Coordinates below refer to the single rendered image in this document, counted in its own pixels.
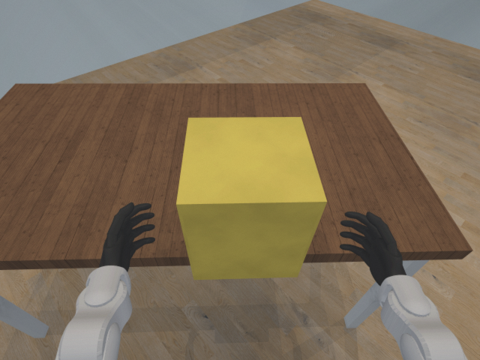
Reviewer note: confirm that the right robot hand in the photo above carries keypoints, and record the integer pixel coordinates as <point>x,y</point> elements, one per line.
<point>380,251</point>

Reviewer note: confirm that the table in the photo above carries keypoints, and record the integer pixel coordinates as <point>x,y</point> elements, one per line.
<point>73,154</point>

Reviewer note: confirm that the robot right forearm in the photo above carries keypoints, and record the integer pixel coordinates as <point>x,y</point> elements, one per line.
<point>413,320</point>

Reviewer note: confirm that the robot left forearm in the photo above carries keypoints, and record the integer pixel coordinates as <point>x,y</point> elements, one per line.
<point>102,310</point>

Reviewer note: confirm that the left robot hand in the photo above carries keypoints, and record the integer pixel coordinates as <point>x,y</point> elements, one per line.
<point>120,246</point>

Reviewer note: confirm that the carton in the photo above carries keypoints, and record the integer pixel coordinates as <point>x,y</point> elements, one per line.
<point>249,197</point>

